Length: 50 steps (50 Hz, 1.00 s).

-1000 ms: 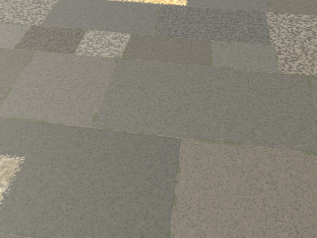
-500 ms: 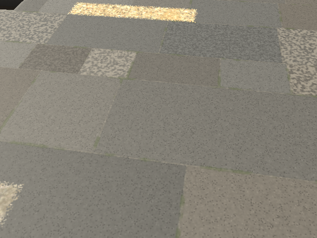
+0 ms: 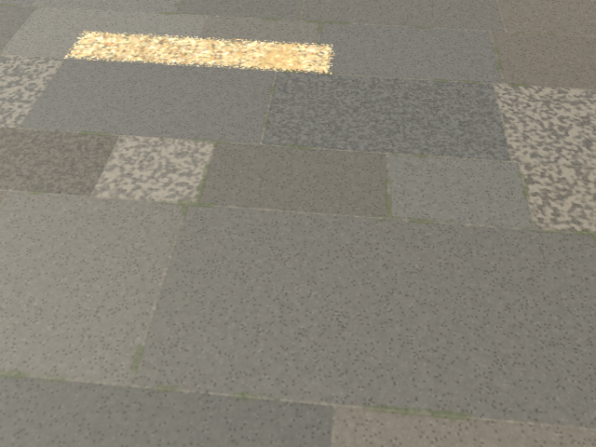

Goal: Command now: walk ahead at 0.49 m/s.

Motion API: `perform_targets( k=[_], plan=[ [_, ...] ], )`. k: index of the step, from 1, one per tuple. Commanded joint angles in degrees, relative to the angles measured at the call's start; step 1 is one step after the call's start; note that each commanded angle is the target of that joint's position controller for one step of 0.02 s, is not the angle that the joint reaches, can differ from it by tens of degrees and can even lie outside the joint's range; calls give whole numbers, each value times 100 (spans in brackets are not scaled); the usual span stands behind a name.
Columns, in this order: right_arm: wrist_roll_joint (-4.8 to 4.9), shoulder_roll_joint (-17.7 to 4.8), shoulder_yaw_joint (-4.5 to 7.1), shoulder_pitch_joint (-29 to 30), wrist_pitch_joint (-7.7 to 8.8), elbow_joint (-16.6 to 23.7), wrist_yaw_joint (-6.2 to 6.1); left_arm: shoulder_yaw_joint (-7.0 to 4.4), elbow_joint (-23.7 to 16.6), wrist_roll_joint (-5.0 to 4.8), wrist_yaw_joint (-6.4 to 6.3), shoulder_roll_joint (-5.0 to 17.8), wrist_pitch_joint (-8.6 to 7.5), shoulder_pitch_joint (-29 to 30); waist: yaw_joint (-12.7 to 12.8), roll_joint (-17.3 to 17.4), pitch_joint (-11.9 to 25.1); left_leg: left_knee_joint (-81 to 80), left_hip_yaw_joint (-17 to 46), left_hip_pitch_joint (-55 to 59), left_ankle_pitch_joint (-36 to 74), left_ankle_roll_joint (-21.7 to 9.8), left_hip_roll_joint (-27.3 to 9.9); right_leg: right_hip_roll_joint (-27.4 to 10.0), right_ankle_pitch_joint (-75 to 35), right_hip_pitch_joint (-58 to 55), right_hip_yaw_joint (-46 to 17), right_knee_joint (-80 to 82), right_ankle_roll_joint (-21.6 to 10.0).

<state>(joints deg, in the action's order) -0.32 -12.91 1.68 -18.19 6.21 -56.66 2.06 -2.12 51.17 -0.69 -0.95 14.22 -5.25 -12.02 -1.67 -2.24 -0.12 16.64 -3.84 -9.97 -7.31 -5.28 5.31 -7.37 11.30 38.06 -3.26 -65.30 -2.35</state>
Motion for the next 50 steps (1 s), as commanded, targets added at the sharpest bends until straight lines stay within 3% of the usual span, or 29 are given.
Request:
perform_targets(
  k=[1, 5, 10, 12, 13, 14, 15, 16, 17, 18, 19, 20, 22, 24, 26, 32, 38, 39, 41, 42, 43, 44, 45, 46, 47, 48, 49, 50],
  plan=[
    [7, -754, 118, 227, 104, 310, -113, -80, -242, 72, -40, 270, 17, -197, 266, 437, -316, -1182, 1180, -612, 415, -977, -1595, -238, -925, 120, -7, 801, 157],
    [98, -913, 145, -241, 27, 212, -203, -39, -488, 18, 35, 164, -52, 738, -73, 438, -309, -1088, 915, -88, 500, -726, -1513, 22, -1755, -55, 214, 2471, 201],
    [153, -974, 182, -659, -94, 22, -219, -16, -772, -57, 212, 245, -104, 1436, -278, 518, -470, -678, 1023, 842, 356, -647, -1874, 188, -1241, -38, 246, 3340, 94],
    [156, -1041, 217, -607, -155, 13, -232, -55, -806, -58, 270, 372, -155, 1304, -127, 594, -388, -363, 1102, 1095, 657, -556, -2010, 284, -774, -367, 296, 3574, -67],
    [153, -1083, 227, -494, -186, 37, -235, -110, -744, -53, 278, 478, -179, 994, 83, 657, -222, -6, 1046, 1106, 1327, -480, -1973, 424, -608, -871, 420, 3689, -164],
    [126, -1017, 198, -387, -218, 70, -233, -231, -527, -43, 262, 679, -193, 266, 461, 613, 194, 860, 816, 998, 2275, -349, -1704, 622, -565, -1834, 574, 3814, -306],
    [45, -795, 102, -334, -218, 187, -230, -389, -229, -9, 218, 1089, -204, -902, 904, 320, 1019, 2404, 494, 189, 2112, -149, -1354, 144, -713, -3521, 43, 3651, -621],
    [23, -134, -102, -923, -95, 290, -175, -556, -74, 84, 204, 1756, -156, -1687, 820, -1103, 1874, 4776, 60, -2255, -45, 319, -387, -1305, -92, -5889, -2438, 3969, -1518],
    [114, -320, -78, -935, 67, 200, -145, -431, -48, 71, 227, 1316, -149, -1777, 850, -1275, 2253, 5729, 948, -3107, -2401, 266, -240, -1622, 375, -6160, -3946, 4776, -1733],
    [269, -886, 71, -403, 151, 350, -122, -308, -136, 39, 226, 956, -162, -1247, 745, -866, 1390, 6081, 1068, -3597, -2079, 134, -610, -1434, 402, -5458, -3154, 4821, -1396],
    [280, -934, 88, -14, 164, 458, -143, -231, -279, 30, 225, 744, -148, -669, 571, -451, 894, 5907, 895, -3493, -1510, 93, -942, -1207, -27, -4606, -2294, 4920, -1199],
    [200, -856, 109, 184, 128, 486, -180, -170, -340, 47, 254, 562, -139, -276, 407, -119, 509, 5528, 797, -3263, -1097, 124, -1139, -950, -433, -3835, -1717, 5145, -1101],
    [130, -632, 136, 21, -42, 442, -214, -114, -287, 101, 304, 371, -159, -94, 110, -260, 248, 5017, 776, -2634, -654, 183, -1343, -587, -808, -3021, -1040, 5518, -970],
    [135, -472, 134, -87, -155, 410, -227, -154, -141, 107, 285, 496, -193, -281, 7, -204, 135, 4816, 714, -2648, -398, 261, -1347, -519, -1385, -2865, -613, 5682, -1042],
    [140, -490, 161, 231, -204, 520, -238, -202, -23, 142, 214, 630, -202, -473, 63, -105, -11, 4408, 795, -3058, 66, 321, -1360, -550, -1745, -2994, -306, 5772, -1030],
    [147, -386, 163, 1257, -180, 877, -135, -200, 138, 136, 50, 699, -169, -702, 347, -106, -287, 2670, 767, -3148, 1455, 280, -1068, -483, -1593, -3279, 543, 5988, -733],
    [149, -280, 104, 2041, -173, 1364, 77, -246, 368, 59, -21, 779, -4, -1073, 577, -10, -581, 1952, 398, -3524, 883, 84, -985, -870, -2221, -4473, 948, 5531, -616],
    [155, -304, 114, 2064, -169, 1441, 122, -263, 350, 46, -36, 829, 40, -1010, 526, -47, -563, 1900, 265, -3426, 597, 18, -925, -909, -2692, -4581, 1028, 5323, -567],
    [155, -464, 200, 1800, -178, 1513, 175, -309, 248, 37, -83, 1009, 113, -814, 284, -263, -235, 1909, -155, -2635, 1, -169, -578, -894, -4630, -4612, 1234, 4582, -437],
    [163, -628, 298, 1305, -191, 1441, 179, -328, 198, 43, -111, 1080, 160, -728, 0, -374, 95, 1921, -323, -1914, -207, -289, -333, -839, -5508, -4525, 1335, 3831, -361],
    [176, -918, 469, 409, -201, 1229, 149, -322, 130, 32, -127, 1103, 196, -605, -478, -282, 577, 1569, -331, -643, 56, -484, -94, -618, -5573, -4107, 1461, 2641, -202],
    [154, -1464, 676, -543, -244, 1051, 29, -271, -31, 74, -131, 1030, 145, -627, -838, 344, 1157, 1339, 1003, 1172, 99, -861, -837, -324, -3846, -2658, 1488, 819, 35],
    [176, -1925, 728, -538, -224, 1084, -3, 22, -245, 213, 32, 75, -62, -1273, -132, 1715, 1764, 851, 4260, 3176, -637, -1966, -2303, 956, 1832, -35, 875, -1211, 353],
    [127, -1481, 606, -787, -201, 1117, -26, -73, -333, -10, 125, 572, -335, -674, -532, 1183, 2180, 144, 5078, 3435, -934, -1944, -2441, 928, 2104, 626, -276, -1773, 184],
    [95, -1192, 538, -533, -166, 1132, -48, -138, -549, -188, 154, 791, -454, -106, -551, 972, 1375, 93, 4174, 2895, -485, -1618, -2237, 626, 1586, 1052, -287, -1638, 37],
    [129, -1006, 478, -55, -147, 1257, -44, -129, -601, -127, 119, 768, -491, 65, -287, 356, 908, 48, 3431, 1953, 61, -1409, -1993, 356, 1059, 818, -235, -1127, -6],
    [110, -830, 422, 354, -149, 1385, -33, -185, -578, 12, 67, 788, -458, 106, -38, 94, 592, -58, 2935, 1076, 627, -1288, -1792, 195, 824, 403, -175, -669, 48],
    [58, -722, 376, 540, -146, 1478, -44, -232, -611, 65, 54, 809, -369, -9, 177, 173, 502, -208, 2675, 532, 951, -1257, -1641, 72, 707, -27, -215, -409, 98]
  ],
)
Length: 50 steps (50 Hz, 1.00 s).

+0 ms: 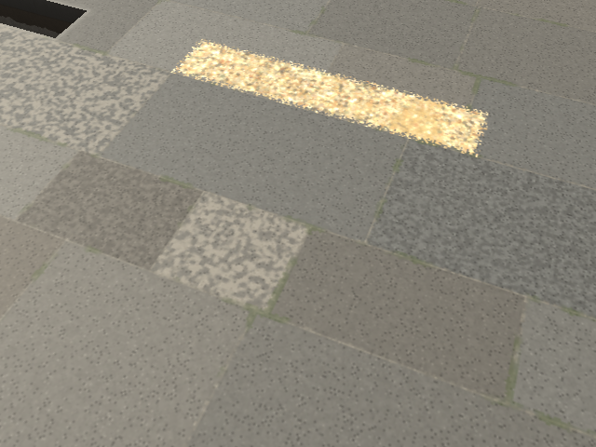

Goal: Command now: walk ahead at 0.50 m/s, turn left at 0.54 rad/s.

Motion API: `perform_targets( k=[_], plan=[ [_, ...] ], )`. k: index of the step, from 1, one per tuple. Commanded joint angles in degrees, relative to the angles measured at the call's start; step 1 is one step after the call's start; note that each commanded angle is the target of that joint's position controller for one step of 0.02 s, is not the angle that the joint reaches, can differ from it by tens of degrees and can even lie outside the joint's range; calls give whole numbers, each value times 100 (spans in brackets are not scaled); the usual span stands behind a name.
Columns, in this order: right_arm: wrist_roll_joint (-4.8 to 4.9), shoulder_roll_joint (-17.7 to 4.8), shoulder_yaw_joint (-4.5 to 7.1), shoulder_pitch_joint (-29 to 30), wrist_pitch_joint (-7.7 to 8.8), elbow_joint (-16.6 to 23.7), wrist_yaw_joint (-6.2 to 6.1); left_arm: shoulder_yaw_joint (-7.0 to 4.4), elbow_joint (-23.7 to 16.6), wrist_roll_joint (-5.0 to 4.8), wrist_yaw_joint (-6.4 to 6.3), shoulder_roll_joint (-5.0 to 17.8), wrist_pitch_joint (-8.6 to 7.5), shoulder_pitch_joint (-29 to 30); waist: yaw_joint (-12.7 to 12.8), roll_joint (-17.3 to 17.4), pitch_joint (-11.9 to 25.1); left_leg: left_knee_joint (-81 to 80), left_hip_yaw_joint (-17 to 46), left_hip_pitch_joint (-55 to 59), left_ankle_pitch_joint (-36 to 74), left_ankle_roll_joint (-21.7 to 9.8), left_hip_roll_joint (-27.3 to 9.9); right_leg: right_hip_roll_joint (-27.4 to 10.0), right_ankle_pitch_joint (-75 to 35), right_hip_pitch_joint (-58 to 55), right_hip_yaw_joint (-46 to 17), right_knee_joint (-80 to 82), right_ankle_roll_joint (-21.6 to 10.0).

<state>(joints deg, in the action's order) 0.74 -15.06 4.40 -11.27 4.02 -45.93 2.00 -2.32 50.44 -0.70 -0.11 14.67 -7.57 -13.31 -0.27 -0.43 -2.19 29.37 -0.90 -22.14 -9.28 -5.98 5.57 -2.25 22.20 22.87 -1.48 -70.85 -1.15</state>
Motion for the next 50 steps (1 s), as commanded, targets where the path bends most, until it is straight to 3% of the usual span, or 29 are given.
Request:
perform_targets(
  k=[1, 3, 6, 9, 12, 16, 17, 18, 19, 20, 21, 22, 23, 24, 25, 27, 32, 35, 38, 40, 42, 43, 44, 45, 46, 47, 48, 49, 50],
  plan=[
    [-35, -521, 102, -91, 67, 442, -54, -229, -577, 93, -36, 713, -50, 41, 146, 53, 628, -1599, 2251, 1434, 1262, -1194, -1567, -470, -413, 1308, -370, 410, 60],
    [-5, -685, 141, -193, 82, 454, -119, -217, -673, 153, -65, 567, 68, 107, 195, 135, 469, -1720, 1903, 967, 1648, -1207, -1437, -446, -646, 1227, -222, 969, 246],
    [30, -875, 197, -512, 55, 418, -234, -177, -939, 184, -91, 444, 110, 803, -11, 258, 280, -1721, 1559, 707, 1654, -1001, -1159, -250, -1711, 1263, -103, 2253, 421],
    [64, -862, 196, -776, -5, 389, -274, -124, -1135, 122, -35, 326, 74, 1405, -274, 467, 258, -1564, 1489, 671, 1118, -726, -953, 52, -2649, 885, -63, 3509, 396],
    [92, -859, 195, -1010, -45, 327, -282, -146, -1339, 48, 32, 453, 24, 1782, -416, 570, 247, -1305, 1901, 1012, 769, -649, -1118, 194, -2702, 744, -165, 4027, 342],
    [37, -795, 178, -1059, -96, 279, -334, -212, -1337, 63, 137, 671, -106, 1524, -254, 766, 319, -684, 2339, 1773, 1072, -533, -1464, 178, -2077, 421, -158, 4422, 33],
    [27, -745, 155, -971, -105, 308, -327, -262, -1228, 88, 123, 742, -132, 1109, -22, 799, 469, -333, 2274, 1792, 1652, -442, -1311, 270, -2039, -152, -19, 4659, -122],
    [-9, -573, 86, -871, -88, 379, -295, -340, -1097, 161, 96, 933, -156, 450, 288, 697, 980, 524, 2038, 1550, 2013, -284, -1020, -23, -2155, -1245, -230, 4567, -390],
    [-120, -344, -16, -1020, -58, 482, -282, -427, -1004, 208, 70, 1292, -144, -487, 559, -36, 1796, 2160, 1566, 571, 813, -51, -570, -992, -2317, -2894, -1311, 4341, -851],
    [102, -100, -94, -1918, 8, 431, -260, -541, -668, 167, 129, 1568, -57, -1044, 275, -2043, 2267, 3843, 1064, -1433, -2210, 318, 126, -2043, -980, -4419, -3867, 4996, -1756],
    [170, -643, -19, -1684, 37, 329, -266, -412, -746, 5, 151, 1016, -39, -962, 428, -1279, 1729, 4499, 1355, -2174, -2286, 313, -242, -2029, 343, -4166, -4243, 5315, -1590],
    [144, -876, 39, -937, 38, 457, -257, -326, -809, -8, 132, 727, -3, -618, 531, -631, 940, 4602, 1235, -2384, -1728, 311, -442, -1799, 275, -3414, -3402, 5410, -1339],
    [56, -808, 25, -543, 42, 554, -256, -272, -879, 58, 131, 682, 42, -285, 400, -164, 539, 4420, 984, -2202, -1313, 330, -672, -1570, -393, -2649, -2757, 5540, -1238],
    [-31, -715, 31, -357, 61, 623, -241, -239, -871, 90, 140, 608, 64, -99, 263, -76, 288, 4058, 868, -2074, -1040, 346, -866, -1364, -956, -2135, -2359, 5681, -1223],
    [-37, -619, 33, -413, 59, 633, -222, -201, -865, 135, 143, 546, 59, -29, 115, -232, 286, 3796, 796, -1772, -890, 352, -1027, -1179, -1353, -1817, -2016, 5800, -1159],
    [-12, -415, -4, -527, 30, 604, -209, -194, -780, 92, 159, 538, 39, -95, 34, -456, 345, 3380, 593, -1538, -812, 413, -1098, -1001, -1923, -1585, -1561, 5978, -1198],
    [-55, -191, -119, 297, 52, 857, -194, -284, -590, 12, 84, 895, 104, -399, 230, -364, 237, 1699, 353, -1573, 351, 567, -1167, -909, -2567, -1540, -818, 6250, -1180],
    [-9, -182, -140, 798, 83, 956, -137, -285, -462, -43, 72, 967, 161, -660, 419, -405, 132, 819, 202, -1209, 1029, 589, -998, -804, -2457, -1523, -500, 6205, -1042],
    [44, -249, -131, 1235, 109, 1120, -63, -282, -307, -73, 72, 1005, 230, -942, 539, -437, 0, 391, 166, -1140, 998, 520, -897, -1007, -2322, -1831, -575, 6057, -997],
    [53, -341, -108, 1348, 140, 1208, -10, -302, -247, -88, 55, 1078, 283, -961, 477, -494, -50, 158, 162, -1072, 654, 380, -850, -1179, -2441, -2110, -659, 5877, -920],
    [29, -507, -30, 949, 169, 1127, 3, -326, -234, -99, 26, 1183, 344, -820, 145, -523, 150, -157, 12, -343, 446, 203, -684, -1172, -3277, -2210, -567, 5370, -775],
    [-7, -706, 84, 299, 166, 918, -31, -297, -240, -95, 12, 1119, 363, -791, -174, -422, 553, -302, -110, 628, 464, 60, -544, -926, -4047, -2078, -331, 4606, -646],
    [-58, -1042, 214, -703, 159, 692, -90, -205, -338, -16, -3, 911, 354, -723, -603, -158, 1267, -118, 424, 2164, 627, -230, -1071, -642, -3662, -1302, -56, 3256, -431],
    [-149, -1642, 351, -1369, 110, 604, -125, -21, -506, 49, 9, 368, 246, -1200, -588, 1143, 2064, -262, 2731, 4356, 87, -1044, -2508, 195, -1464, 1010, 378, 1000, 4],
    [-95, -1352, 256, -1488, 81, 554, -106, -30, -445, 15, 24, 478, 138, -1212, -597, 1560, 2344, -995, 4158, 4412, 127, -1327, -2902, 400, 1121, 1831, -321, 83, 39],
    [-81, -1060, 138, -1062, 83, 598, -95, -159, -523, -100, 47, 930, 105, -850, -511, 1068, 1524, -990, 3366, 3686, 734, -1109, -2727, 90, 900, 2157, -434, -314, 32],
    [-87, -869, 65, -607, 80, 674, -80, -157, -572, -85, 38, 926, 125, -570, -315, 712, 1066, -958, 2484, 2871, 1803, -954, -2487, -145, 501, 1977, -262, -164, 52],
    [-103, -661, 4, -238, 85, 690, -36, -169, -569, 11, 10, 871, 182, -430, -130, 388, 755, -1042, 1874, 2172, 2676, -852, -2205, -288, 258, 1724, -172, 163, 121],
    [-111, -543, -31, -9, 108, 694, -11, -198, -542, 51, -19, 815, 275, -511, 80, 454, 668, -1158, 1459, 1675, 3100, -744, -2009, -424, 84, 1334, -190, 488, 161]
  ],
)
Over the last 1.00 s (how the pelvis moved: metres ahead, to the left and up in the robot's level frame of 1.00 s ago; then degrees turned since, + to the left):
0.55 0.00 -0.01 15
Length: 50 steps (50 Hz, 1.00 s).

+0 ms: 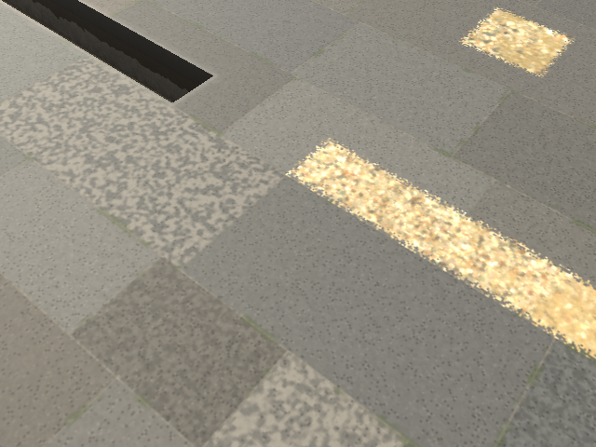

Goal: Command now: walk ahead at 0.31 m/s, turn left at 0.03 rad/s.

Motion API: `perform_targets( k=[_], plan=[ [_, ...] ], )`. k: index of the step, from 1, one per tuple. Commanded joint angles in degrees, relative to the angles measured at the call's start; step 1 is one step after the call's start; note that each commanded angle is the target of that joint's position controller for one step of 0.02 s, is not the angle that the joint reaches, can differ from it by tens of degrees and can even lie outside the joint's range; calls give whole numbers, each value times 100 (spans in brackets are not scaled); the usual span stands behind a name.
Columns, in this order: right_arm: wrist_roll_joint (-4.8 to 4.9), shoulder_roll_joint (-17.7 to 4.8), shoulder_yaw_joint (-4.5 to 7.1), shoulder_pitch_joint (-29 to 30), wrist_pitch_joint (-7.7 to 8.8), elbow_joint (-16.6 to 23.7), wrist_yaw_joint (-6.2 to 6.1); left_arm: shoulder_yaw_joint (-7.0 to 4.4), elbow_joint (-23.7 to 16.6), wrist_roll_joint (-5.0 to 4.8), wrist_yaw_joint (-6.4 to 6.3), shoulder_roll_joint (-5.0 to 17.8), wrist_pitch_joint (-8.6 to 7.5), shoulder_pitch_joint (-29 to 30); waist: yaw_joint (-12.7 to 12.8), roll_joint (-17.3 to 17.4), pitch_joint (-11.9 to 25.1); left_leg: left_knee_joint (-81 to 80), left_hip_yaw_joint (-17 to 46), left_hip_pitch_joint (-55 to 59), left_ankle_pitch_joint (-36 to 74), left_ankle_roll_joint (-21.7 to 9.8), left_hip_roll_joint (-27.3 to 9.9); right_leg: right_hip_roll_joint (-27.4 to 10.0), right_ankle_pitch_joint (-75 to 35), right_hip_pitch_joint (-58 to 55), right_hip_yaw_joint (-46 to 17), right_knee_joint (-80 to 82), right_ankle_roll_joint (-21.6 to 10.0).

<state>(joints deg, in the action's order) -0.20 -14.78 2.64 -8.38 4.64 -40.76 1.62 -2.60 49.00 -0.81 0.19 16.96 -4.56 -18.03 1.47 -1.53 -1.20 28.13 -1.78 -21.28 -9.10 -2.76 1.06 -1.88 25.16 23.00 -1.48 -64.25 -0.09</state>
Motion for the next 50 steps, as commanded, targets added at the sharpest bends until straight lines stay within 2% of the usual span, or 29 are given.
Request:
perform_targets(
  k=[1, 4, 7, 10, 15, 17, 18, 19, 20, 21, 22, 23, 24, 25, 27, 31, 34, 37, 39, 40, 41, 42, 43, 44, 45, 46, 47, 48, 50],
  plan=[
    [-37, -560, 145, -184, 72, 137, 42, -151, -341, 64, -64, 455, 71, -169, 35, 654, 565, -1174, 1299, 1195, 3384, -1049, -1441, -453, -389, 919, -150, -10, 116],
    [-123, -640, 170, -53, 135, -53, -43, -116, -285, 34, -102, 224, 231, -262, 198, 703, 568, -1370, 562, 799, 4007, -1098, -1363, -360, -1057, 600, -172, 593, 252],
    [-129, -751, 191, -55, 72, -199, -171, -85, -441, 47, -79, 163, 255, 242, 40, 693, 505, -1447, 54, 835, 3700, -952, -1261, -317, -1933, 472, -139, 1583, 215],
    [-80, -944, 246, -223, -58, -342, -278, -115, -699, 35, -11, 258, 277, 739, -177, 611, 474, -1426, 8, 1275, 3378, -966, -1451, -275, -2158, 610, -52, 2094, 169],
    [56, -1056, 319, -259, -315, -455, -364, -199, -1096, 49, 118, 336, 390, 1092, -294, 623, 344, -874, 99, 1904, 2965, -916, -1802, -201, -1200, 868, 145, 2488, -5],
    [126, -1088, 345, -186, -400, -435, -408, -227, -1179, 20, 177, 313, 403, 1011, -223, 635, 358, -409, 78, 2034, 3083, -762, -1811, -63, -1120, 668, 332, 2961, -151],
    [164, -1075, 347, -133, -435, -423, -435, -263, -1151, 15, 189, 334, 388, 796, -84, 578, 462, 45, -91, 1959, 3207, -575, -1648, 95, -1579, 196, 464, 3522, -274],
    [136, -1004, 338, -363, -428, -464, -443, -381, -1109, 47, 145, 625, 370, 463, 15, 244, 738, 847, -366, 1658, 2930, -230, -1252, 95, -2839, -652, 182, 4007, -495],
    [-83, -787, 260, -347, -361, -260, -421, -566, -1148, 118, 29, 1309, 380, 58, 23, -900, 1171, 2419, -709, 320, 1101, 239, -622, -980, -5588, -1996, -1335, 3811, -1061],
    [-215, -549, 154, -252, -312, -70, -360, -579, -1201, 194, 13, 1510, 386, -126, 57, -1598, 1614, 3819, -223, -1332, -2993, 532, 330, -2060, -6572, -2984, -3037, 3967, -2270],
    [-109, -745, 207, -104, -308, -149, -279, -455, -1261, 163, 29, 1071, 361, -69, 208, -754, 1848, 4381, 656, -1454, -3014, 492, 46, -1910, -5872, -2846, -2766, 4066, -2188],
    [53, -791, 232, 18, -339, -127, -263, -426, -1347, 120, 15, 948, 338, 336, 69, -476, 1381, 4423, 661, -1666, -2567, 463, -81, -1603, -5241, -2422, -2214, 4120, -1886],
    [42, -769, 244, 44, -387, -189, -309, -412, -1401, 41, -11, 858, 360, 623, -48, -79, 1083, 4140, 636, -1718, -2167, 492, -195, -1312, -4490, -2030, -1912, 4230, -1592],
    [-21, -851, 283, 118, -438, -165, -365, -388, -1460, -10, -45, 805, 404, 830, -131, -73, 885, 3797, 643, -1602, -1840, 538, -273, -1143, -3958, -1636, -1765, 4352, -1442],
    [-21, -733, 276, 12, -485, -155, -386, -399, -1533, 71, -89, 861, 472, 947, -281, -414, 845, 3419, 535, -1121, -1481, 632, -120, -854, -3735, -1100, -1590, 4464, -1378],
    [11, -596, 225, 105, -471, -119, -420, -456, -1582, 50, -204, 966, 512, 805, -177, -566, 972, 2400, 619, -865, -1164, 754, -13, -764, -3137, -1099, -1739, 4435, -1335],
    [30, -617, 226, 221, -450, -72, -383, -472, -1647, 60, -241, 999, 573, 845, -104, -708, 913, 1826, 671, -549, -1024, 749, 55, -694, -2277, -896, -2030, 4481, -1261],
    [67, -687, 253, 208, -369, -38, -313, -471, -1702, 56, -223, 981, 621, 866, -58, -856, 840, 1236, 702, -289, -1117, 662, 123, -671, -2040, -936, -2433, 4421, -1208],
    [85, -710, 278, 24, -299, -64, -257, -464, -1747, 12, -225, 961, 659, 944, -152, -893, 826, 496, 653, 67, -931, 548, 155, -599, -2174, -978, -2627, 4263, -1113],
    [88, -716, 301, -201, -268, -130, -229, -453, -1775, -32, -239, 934, 689, 1031, -300, -863, 812, -222, 560, 503, -471, 460, 148, -460, -2147, -849, -2598, 4108, -973],
    [41, -883, 359, -421, -260, -193, -222, -410, -1773, -43, -255, 798, 704, 930, -330, -670, 869, -675, 715, 1059, -35, 306, -230, -243, -1724, -570, -2376, 3809, -720],
    [-83, -1273, 434, -468, -294, -134, -246, -314, -1764, 34, -243, 444, 707, 642, -125, 486, 928, -985, 1861, 1630, 316, -151, -1482, 370, -216, 161, -1617, 2616, -369],
    [-294, -1520, 467, -324, -329, -113, -227, -373, -1998, 21, -238, 614, 627, 795, -32, 1924, 499, -1296, 3257, 1153, 1056, -1129, -2316, 1078, 1151, 1140, -773, 1498, -94],
    [-286, -1228, 398, -26, -292, 83, -240, -489, -1853, 100, -226, 1014, 571, 642, -37, 1459, 455, -1282, 3205, 932, 1136, -1417, -2416, 757, 1023, 1064, -1025, 372, 81],
    [-191, -966, 328, 281, -286, 154, -265, -550, -1664, 51, -211, 1114, 591, 496, 81, 1057, 390, -1126, 2538, 883, 1134, -1168, -2041, 744, 626, 1045, -1011, -63, 158],
    [-90, -840, 289, 425, -293, 191, -273, -531, -1490, 59, -239, 959, 648, 369, 126, 842, 332, -1009, 2031, 943, 1016, -891, -1644, 730, 339, 1038, -951, -267, 269],
    [-4, -762, 252, 416, -299, 175, -284, -491, -1453, 83, -257, 811, 691, 354, 65, 838, 289, -959, 1848, 1040, 1149, -844, -1536, 736, 106, 1130, -953, -474, 364],
    [9, -713, 210, 331, -316, 144, -298, -436, -1448, 70, -249, 640, 708, 387, 30, 827, 281, -941, 1612, 1012, 1427, -865, -1421, 743, -4, 1019, -882, -517, 440],
    [-28, -631, 174, 145, -352, 79, -315, -343, -1538, 17, -237, 439, 696, 621, -86, 967, 334, -910, 1293, 1258, 1521, -885, -1251, 627, -159, 868, -654, 147, 534]
  ],
)
Over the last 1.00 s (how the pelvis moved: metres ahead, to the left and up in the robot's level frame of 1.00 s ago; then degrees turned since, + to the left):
0.52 0.08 0.01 14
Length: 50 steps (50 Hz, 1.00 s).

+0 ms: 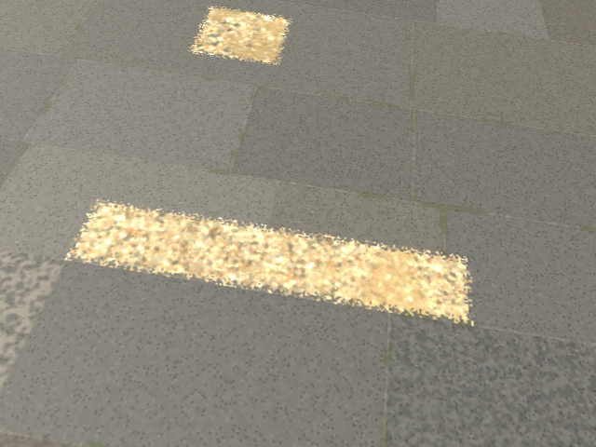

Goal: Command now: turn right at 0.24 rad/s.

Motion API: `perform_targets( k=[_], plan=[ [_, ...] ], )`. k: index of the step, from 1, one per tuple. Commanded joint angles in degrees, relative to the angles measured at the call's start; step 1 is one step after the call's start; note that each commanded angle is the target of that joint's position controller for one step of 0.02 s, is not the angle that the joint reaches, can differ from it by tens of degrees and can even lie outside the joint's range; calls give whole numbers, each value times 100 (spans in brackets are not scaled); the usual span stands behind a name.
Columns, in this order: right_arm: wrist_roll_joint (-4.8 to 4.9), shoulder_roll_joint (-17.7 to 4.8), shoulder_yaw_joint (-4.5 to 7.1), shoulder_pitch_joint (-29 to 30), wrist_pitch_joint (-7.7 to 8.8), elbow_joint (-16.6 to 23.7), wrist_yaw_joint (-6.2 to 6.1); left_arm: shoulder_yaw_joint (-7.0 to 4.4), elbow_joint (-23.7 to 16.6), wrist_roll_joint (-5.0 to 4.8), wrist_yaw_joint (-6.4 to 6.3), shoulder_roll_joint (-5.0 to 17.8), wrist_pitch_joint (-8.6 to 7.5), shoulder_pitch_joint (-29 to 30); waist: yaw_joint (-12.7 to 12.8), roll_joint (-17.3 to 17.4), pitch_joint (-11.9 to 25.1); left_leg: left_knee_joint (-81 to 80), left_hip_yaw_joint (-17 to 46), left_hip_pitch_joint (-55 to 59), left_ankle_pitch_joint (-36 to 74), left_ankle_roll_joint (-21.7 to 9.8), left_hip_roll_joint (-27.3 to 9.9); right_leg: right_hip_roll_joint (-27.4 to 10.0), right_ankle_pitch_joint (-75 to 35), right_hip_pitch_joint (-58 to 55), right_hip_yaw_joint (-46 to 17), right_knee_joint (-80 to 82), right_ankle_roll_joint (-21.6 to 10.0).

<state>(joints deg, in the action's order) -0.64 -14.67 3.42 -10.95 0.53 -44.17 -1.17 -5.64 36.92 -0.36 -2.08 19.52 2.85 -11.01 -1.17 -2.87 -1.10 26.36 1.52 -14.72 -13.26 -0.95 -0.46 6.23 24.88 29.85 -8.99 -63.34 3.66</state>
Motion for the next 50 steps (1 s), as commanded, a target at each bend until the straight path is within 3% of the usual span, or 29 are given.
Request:
perform_targets(
  k=[1, 3, 5, 7, 8, 9, 10, 11, 12, 13, 15, 18, 28, 50],
  plan=[
    [6, -635, 88, 335, 47, 394, -46, 9, -370, -24, -7, 95, -54, 44, 108, 1183, 369, -689, 906, 767, 1925, -1061, -1072, -310, -154, 63, 188, 598, 192],
    [18, -762, 110, 300, 9, 366, -46, 111, -434, 17, 29, -85, -68, 230, -2, 1392, 448, -628, 810, 742, 1902, -1052, -1049, -566, -15, -589, 531, 1706, 206],
    [47, -972, 160, 99, -35, 303, -21, 94, -422, -32, 51, 26, -82, 266, -130, 1498, 436, -550, 956, 715, 1988, -1128, -1149, -543, -2, -1023, 789, 2482, 181],
    [138, -957, 129, 136, -50, 261, 1, 71, -229, -35, 63, 57, -99, -60, 55, 1351, 385, -351, 959, 589, 2100, -1030, -1110, -489, -1026, -1650, 921, 3858, 17],
    [177, -878, 98, -32, -19, 177, 13, 71, -167, 4, 66, 100, -107, -136, 90, 1215, 338, -306, 941, 430, 2032, -838, -1034, -520, -1668, -2053, 819, 4511, -133],
    [116, -777, 48, -173, 56, 140, 40, 56, -207, 59, 32, 297, -111, -187, 43, 915, 513, -220, 878, 78, 1649, -500, -944, -890, -2406, -2683, 363, 4452, -314],
    [-68, -621, -9, -283, 164, 198, 117, -16, -231, 109, -17, 697, -90, -272, -172, -3, 778, 186, 420, -307, 918, -174, -525, -1500, -3814, -3163, -143, 3898, -580],
    [-68, -405, -61, -231, 205, 161, 125, 47, -139, 136, 51, 407, -104, -54, -226, -684, 795, -1, 21, 66, 62, 123, -231, -1532, -2960, -2411, -156, 3892, -892],
    [-91, -606, -38, 106, 193, 132, 112, 117, -229, 142, 123, 91, -148, 118, -39, -384, 550, 62, -13, 202, 178, 288, -196, -1310, -2192, -2118, -87, 4000, -856],
    [-70, -612, -25, 263, 167, 118, 103, 146, -165, 186, 141, 5, -186, 86, 24, -279, 438, 86, -45, 225, 319, 316, -173, -1193, -1813, -1961, -13, 4040, -739],
    [-35, -628, -13, 211, 75, 51, 60, 139, -130, 159, 154, 107, -263, 66, 17, -237, 132, 90, -22, 221, 469, 268, -185, -1089, -1678, -1683, 53, 4053, -631],
    [-13, -578, -16, 123, 51, -82, 36, 186, -67, 140, 129, 26, -309, -33, -2, -155, 49, 64, -2, 298, 504, 230, -202, -1034, -1583, -1554, 98, 4023, -588],
    [21, -592, 6, 18, 24, -573, -37, 226, 150, 119, 109, -54, -360, -121, -2, 194, 54, 24, 24, 428, 611, 291, -233, -897, -1575, -1546, 216, 3963, -570],
    [60, -465, -13, -143, -50, -1505, -149, 268, 1193, 66, 18, -137, -373, -500, 4, 266, -94, -106, -22, 423, 607, 232, -180, -702, -1659, -1611, 506, 3996, -464]
  ],
)
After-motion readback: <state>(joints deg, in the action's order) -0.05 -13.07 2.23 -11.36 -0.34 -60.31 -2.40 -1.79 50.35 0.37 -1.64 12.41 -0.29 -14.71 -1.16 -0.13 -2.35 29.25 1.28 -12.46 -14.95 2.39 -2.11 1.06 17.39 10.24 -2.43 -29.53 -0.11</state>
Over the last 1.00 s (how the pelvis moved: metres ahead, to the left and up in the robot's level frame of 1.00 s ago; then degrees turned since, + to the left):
0.16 0.01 0.01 -27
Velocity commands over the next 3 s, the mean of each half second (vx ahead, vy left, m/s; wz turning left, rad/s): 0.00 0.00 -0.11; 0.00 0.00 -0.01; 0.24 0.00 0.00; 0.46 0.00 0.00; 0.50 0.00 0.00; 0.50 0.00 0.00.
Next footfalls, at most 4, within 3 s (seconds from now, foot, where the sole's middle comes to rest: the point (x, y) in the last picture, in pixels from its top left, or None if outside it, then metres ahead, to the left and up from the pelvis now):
0.18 right None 0.02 -0.15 -0.78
1.76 right None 0.42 -0.14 -0.78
2.30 left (242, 345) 0.73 0.10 -0.78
2.84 right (332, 246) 1.03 -0.14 -0.78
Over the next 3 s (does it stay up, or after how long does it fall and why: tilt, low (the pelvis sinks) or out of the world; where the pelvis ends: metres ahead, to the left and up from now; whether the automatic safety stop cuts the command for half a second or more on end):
stays up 0.94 -0.06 0.00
